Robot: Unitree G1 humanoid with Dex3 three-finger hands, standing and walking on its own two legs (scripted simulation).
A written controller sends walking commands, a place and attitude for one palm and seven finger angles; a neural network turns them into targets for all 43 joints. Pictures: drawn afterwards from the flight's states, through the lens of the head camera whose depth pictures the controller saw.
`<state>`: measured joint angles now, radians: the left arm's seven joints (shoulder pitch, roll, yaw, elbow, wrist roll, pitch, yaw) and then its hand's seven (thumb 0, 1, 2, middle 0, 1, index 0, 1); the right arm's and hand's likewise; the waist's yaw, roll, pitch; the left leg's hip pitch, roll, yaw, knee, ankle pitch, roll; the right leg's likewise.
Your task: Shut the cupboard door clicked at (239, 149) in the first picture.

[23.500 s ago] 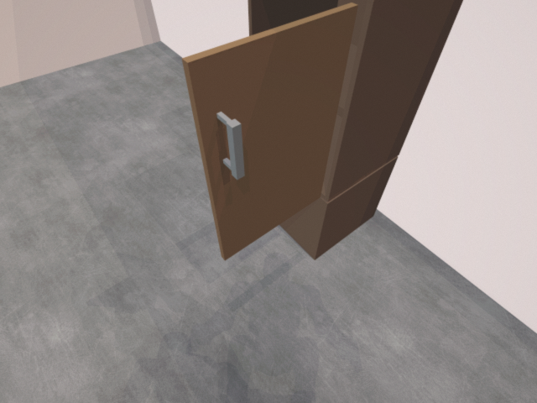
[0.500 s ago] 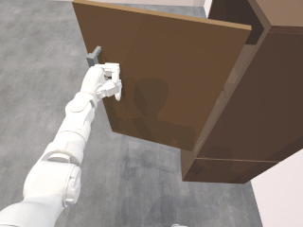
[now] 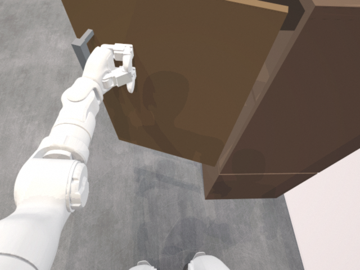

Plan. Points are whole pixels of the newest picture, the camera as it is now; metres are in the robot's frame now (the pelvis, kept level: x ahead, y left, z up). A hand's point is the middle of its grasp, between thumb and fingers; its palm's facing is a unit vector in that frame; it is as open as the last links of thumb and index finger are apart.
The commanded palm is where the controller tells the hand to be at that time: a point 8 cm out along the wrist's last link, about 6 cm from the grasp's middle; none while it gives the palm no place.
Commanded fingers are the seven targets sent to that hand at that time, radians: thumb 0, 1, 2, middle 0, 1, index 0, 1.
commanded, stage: push the door shut along its arc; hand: left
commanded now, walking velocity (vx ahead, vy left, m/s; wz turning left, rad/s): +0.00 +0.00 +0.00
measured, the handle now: (93, 62) +0.56 +0.14 +0.11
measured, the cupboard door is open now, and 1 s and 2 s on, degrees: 72 55 55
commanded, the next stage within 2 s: pull the fist back off the door in 0.44 s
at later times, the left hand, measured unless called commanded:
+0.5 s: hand (150, 62) +0.53 +0.01 +0.12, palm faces -0.50 -0.86 -0.01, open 3.5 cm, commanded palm +0.56 +0.04 +0.12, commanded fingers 0.00 0.90 0.90 -1.30 -1.50 -1.30 -1.50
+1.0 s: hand (153, 69) +0.52 +0.00 +0.11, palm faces -0.04 -1.00 +0.02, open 3.2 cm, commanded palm +0.48 +0.05 +0.12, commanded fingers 0.00 0.90 0.90 -1.30 -1.50 -1.30 -1.50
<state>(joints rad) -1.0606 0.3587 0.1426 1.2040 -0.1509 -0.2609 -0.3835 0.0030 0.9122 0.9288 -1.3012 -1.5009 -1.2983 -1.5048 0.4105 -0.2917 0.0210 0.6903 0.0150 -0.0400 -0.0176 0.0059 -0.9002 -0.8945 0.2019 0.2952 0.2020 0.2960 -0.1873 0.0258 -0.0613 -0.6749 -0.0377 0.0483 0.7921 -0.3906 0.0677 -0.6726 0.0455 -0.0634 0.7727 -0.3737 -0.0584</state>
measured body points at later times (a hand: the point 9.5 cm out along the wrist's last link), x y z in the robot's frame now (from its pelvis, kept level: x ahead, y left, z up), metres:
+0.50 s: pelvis +0.01 -0.01 -0.01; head +0.14 -0.01 +0.42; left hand +0.55 +0.06 +0.13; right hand +0.00 -0.29 -0.13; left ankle -0.01 +0.08 -0.70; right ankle -0.01 -0.08 -0.70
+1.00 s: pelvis +0.01 -0.02 +0.00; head +0.10 -0.04 +0.44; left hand +0.52 +0.06 +0.11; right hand -0.01 -0.26 -0.13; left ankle -0.01 +0.09 -0.70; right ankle -0.01 -0.08 -0.70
